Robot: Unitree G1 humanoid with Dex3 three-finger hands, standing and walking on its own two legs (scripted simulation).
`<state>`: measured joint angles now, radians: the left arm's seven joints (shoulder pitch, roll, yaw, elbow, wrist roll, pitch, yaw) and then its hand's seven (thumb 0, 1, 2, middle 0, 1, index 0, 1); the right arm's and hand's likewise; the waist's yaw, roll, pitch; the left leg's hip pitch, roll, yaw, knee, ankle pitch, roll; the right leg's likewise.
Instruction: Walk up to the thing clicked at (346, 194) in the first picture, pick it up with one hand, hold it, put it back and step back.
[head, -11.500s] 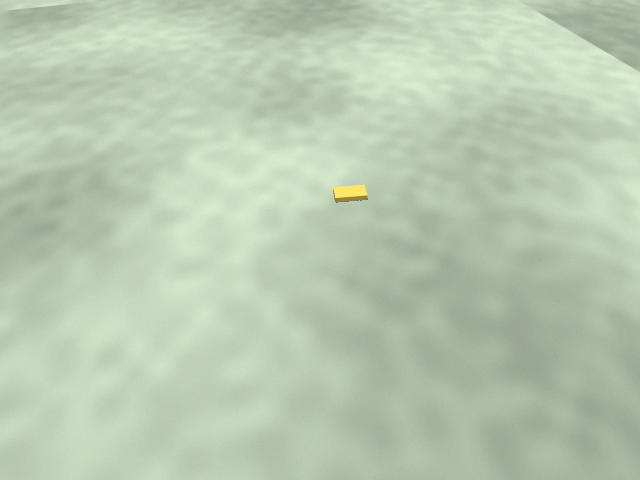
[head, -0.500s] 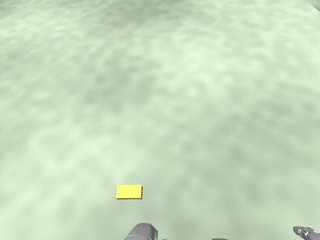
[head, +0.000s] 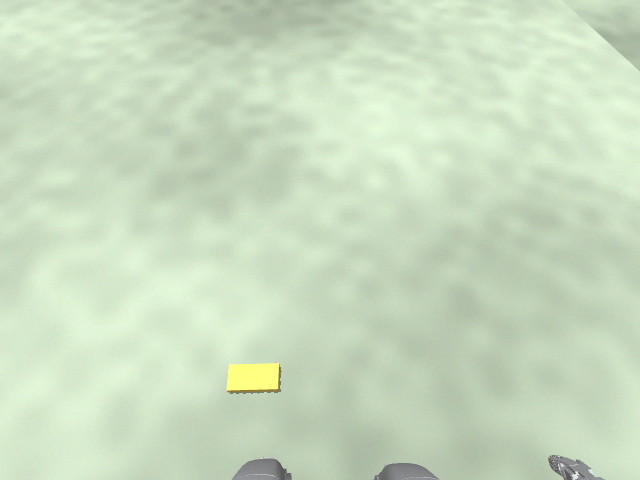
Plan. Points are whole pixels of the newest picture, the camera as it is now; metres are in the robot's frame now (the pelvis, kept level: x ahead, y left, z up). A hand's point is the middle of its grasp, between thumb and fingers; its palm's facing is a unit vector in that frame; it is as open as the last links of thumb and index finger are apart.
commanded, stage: walk up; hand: left
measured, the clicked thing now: (253, 377) +0.43 +0.22 -0.74
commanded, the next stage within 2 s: stand in 1.42 s
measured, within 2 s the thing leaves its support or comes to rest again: neither
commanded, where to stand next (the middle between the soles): +0.04 -0.02 m, yaw +0 degrees
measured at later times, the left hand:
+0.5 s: hand out of the picture +0.10 +0.24 -0.13, palm faces -0.04 -0.94 -0.35, open 7.4 cm
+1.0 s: hand out of the picture +0.11 +0.23 -0.13, palm faces -0.02 -0.94 -0.33, open 7.4 cm
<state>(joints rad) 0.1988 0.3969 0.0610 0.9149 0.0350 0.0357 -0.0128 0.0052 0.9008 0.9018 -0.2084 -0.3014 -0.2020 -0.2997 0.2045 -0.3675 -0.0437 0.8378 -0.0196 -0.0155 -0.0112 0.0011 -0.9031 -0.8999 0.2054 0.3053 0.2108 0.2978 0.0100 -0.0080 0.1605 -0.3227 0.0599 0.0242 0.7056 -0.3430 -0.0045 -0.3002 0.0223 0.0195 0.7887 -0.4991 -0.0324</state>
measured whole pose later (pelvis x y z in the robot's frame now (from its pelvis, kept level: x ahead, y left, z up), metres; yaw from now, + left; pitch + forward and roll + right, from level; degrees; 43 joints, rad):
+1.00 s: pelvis +0.01 -0.02 +0.03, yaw -2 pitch -3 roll +0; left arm 0.09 0.35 0.02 1.11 0.01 0.00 -0.01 0.00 0.90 0.90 -0.21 -0.30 -0.20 -0.30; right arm 0.11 -0.36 -0.01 1.09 -0.01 -0.03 0.00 0.00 -0.91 -0.90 0.20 0.30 0.21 0.30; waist 0.00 -0.01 0.05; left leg -0.11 0.04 0.02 0.37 -0.21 -0.02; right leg -0.08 0.01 0.03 0.37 -0.23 0.00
